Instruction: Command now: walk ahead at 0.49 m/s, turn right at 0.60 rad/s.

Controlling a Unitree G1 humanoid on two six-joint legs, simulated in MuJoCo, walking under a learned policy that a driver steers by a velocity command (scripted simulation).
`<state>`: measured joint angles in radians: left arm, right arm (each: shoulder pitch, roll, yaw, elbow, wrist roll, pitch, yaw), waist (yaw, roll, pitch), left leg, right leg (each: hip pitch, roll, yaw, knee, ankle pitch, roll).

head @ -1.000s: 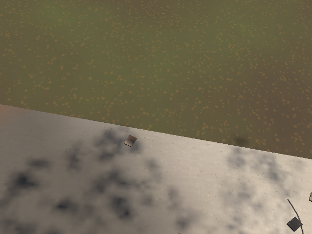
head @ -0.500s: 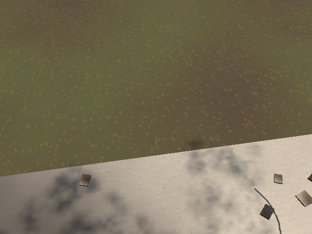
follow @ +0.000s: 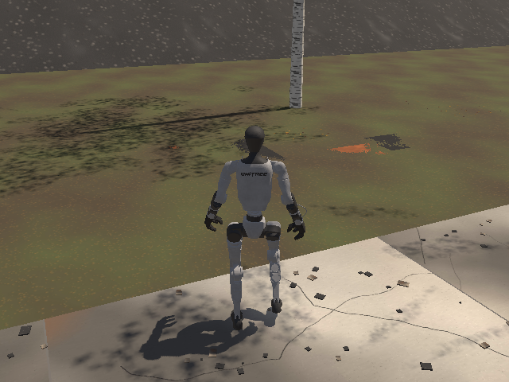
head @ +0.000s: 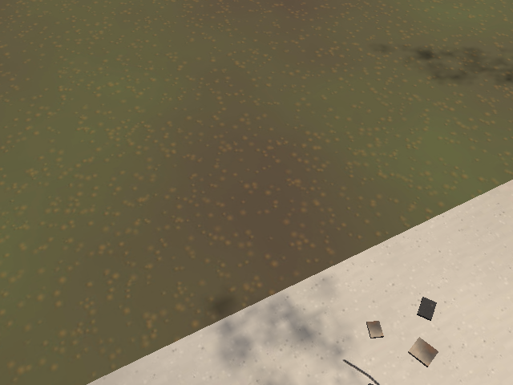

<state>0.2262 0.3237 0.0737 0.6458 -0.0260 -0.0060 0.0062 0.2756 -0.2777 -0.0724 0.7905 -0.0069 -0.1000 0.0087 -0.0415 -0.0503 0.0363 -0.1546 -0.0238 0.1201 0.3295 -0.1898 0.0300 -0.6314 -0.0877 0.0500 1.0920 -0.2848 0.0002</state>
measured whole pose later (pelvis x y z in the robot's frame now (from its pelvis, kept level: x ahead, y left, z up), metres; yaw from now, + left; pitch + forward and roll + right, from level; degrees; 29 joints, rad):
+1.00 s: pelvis +0.56 -0.13 +0.00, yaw -35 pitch +1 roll +2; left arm 0.23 0.32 0.08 0.64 -0.03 -0.01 0.00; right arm 0.30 -0.27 -0.06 0.81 -0.01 -0.09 0.01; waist -0.05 -0.05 0.04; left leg -0.13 -0.02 0.11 0.33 -0.21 0.03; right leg -0.65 -0.07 0.07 1.08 -0.24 0.00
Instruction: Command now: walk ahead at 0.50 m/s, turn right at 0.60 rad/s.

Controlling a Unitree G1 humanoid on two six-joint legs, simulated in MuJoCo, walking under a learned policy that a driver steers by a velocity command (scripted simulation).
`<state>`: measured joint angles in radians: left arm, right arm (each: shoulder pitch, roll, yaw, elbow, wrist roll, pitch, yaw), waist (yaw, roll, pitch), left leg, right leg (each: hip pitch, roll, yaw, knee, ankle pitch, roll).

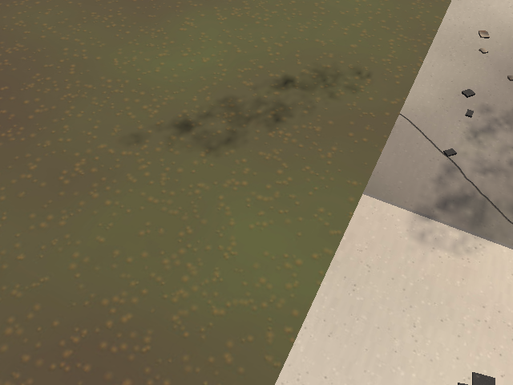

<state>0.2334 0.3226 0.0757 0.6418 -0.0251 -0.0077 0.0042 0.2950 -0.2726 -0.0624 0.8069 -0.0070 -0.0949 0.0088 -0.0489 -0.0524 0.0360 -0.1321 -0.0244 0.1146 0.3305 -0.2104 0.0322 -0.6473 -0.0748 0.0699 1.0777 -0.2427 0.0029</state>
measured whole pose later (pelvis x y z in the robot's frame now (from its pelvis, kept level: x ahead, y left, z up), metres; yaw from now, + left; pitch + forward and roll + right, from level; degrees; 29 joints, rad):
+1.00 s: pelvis +0.28 -0.06 -0.02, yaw -19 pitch +1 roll +1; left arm 0.20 0.30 0.09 0.75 0.00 0.04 0.00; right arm 0.13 -0.29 -0.07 0.80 -0.01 0.03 -0.07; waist 0.00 0.03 0.05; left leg -0.38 0.07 0.02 0.82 -0.47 -0.05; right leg -0.35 0.08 0.02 0.64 -0.31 -0.08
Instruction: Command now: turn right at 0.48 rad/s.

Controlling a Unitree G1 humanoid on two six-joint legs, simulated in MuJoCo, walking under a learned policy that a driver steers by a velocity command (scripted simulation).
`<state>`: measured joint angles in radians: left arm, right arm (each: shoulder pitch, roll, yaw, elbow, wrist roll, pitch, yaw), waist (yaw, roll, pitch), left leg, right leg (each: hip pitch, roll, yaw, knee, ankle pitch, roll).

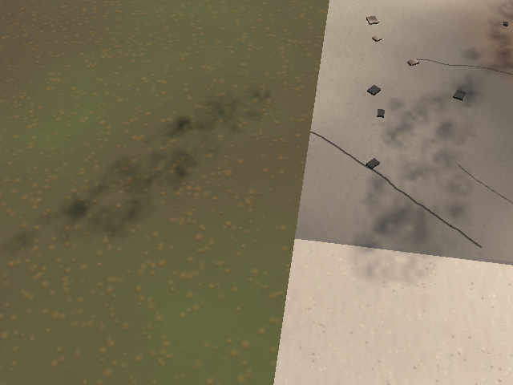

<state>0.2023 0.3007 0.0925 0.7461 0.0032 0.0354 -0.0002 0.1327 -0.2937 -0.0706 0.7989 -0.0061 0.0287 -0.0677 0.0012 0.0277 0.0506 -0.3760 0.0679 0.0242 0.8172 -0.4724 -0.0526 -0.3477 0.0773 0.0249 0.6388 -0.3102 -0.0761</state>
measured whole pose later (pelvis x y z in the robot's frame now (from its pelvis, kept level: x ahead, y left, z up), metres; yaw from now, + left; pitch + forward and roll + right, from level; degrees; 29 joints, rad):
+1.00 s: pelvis +0.26 -0.15 +0.01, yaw -35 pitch +1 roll +0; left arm 0.26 0.29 0.06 0.66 -0.01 -0.04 -0.03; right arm 0.21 -0.32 -0.05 0.70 0.00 -0.11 0.00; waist 0.01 0.03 0.06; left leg -0.55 0.10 -0.04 1.14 -0.30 -0.02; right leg -0.29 0.10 0.03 0.43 -0.17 -0.10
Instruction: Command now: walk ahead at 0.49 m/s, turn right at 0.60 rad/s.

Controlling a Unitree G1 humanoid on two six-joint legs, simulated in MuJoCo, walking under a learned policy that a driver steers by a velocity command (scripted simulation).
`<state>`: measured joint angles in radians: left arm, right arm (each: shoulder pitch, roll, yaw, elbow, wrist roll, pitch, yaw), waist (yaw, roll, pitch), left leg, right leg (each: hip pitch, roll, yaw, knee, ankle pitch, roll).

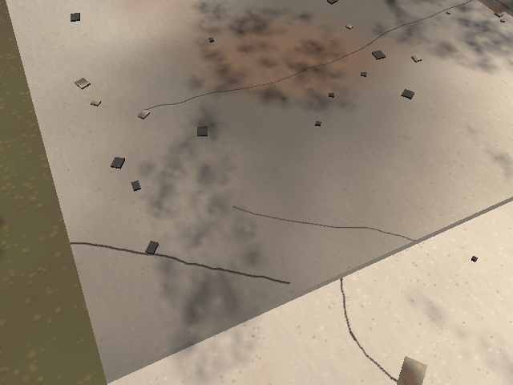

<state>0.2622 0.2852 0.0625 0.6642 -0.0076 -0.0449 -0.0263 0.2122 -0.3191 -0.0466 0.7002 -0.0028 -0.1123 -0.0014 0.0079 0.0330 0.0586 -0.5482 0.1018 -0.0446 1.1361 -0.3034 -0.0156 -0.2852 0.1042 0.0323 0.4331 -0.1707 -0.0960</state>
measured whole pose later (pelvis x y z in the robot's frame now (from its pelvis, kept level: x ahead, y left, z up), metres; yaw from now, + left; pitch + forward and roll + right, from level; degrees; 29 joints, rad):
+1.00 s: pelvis +0.53 -0.13 +0.00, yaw -36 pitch +1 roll +0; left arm 0.27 0.29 0.07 0.67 -0.01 -0.04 -0.02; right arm 0.17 -0.32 -0.04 0.70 0.00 -0.11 0.01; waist 0.02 0.03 0.07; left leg -0.53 0.09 -0.05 1.10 -0.33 -0.03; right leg -0.28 0.10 0.04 0.43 -0.16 -0.10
